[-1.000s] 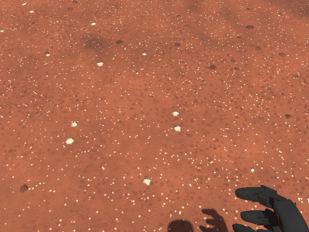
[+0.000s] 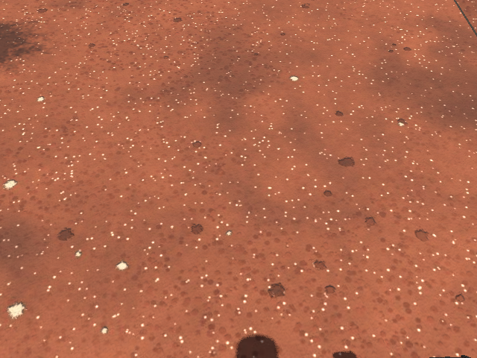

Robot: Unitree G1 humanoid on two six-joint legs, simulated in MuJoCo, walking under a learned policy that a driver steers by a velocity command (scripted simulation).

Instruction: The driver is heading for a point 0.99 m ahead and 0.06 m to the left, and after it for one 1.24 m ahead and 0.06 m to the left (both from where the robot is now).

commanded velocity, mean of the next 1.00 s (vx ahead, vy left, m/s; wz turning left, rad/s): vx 0.94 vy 0.00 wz -0.06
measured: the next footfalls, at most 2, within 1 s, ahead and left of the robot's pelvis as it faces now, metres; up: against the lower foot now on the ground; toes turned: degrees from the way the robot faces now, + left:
right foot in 0.44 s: +0.64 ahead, -0.03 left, +0.00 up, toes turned +18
left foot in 0.86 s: +0.98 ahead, +0.24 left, +0.00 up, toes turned -1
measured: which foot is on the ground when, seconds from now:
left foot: down 0.00-0.46, up 0.48-0.84, down 0.86-1.00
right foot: down 0.00-0.00, up 0.02-0.42, down 0.44-0.88, up 0.90-1.00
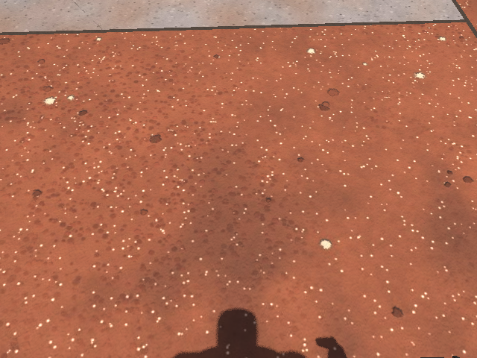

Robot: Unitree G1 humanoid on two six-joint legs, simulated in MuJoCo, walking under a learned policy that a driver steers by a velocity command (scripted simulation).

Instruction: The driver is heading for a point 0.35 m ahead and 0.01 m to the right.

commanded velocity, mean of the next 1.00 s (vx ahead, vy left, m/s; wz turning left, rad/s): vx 0.11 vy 0.00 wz -0.37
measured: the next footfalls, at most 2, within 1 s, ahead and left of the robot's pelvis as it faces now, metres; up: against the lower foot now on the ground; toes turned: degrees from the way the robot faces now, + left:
right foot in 0.24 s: +0.32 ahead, -0.10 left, +0.00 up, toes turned -13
left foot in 0.64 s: +0.30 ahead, +0.11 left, +0.00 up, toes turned -18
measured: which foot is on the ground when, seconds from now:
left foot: down 0.00-0.24, up 0.26-0.62, down 0.64-1.00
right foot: up 0.00-0.22, down 0.24-0.64, up 0.66-0.82, down 0.84-1.00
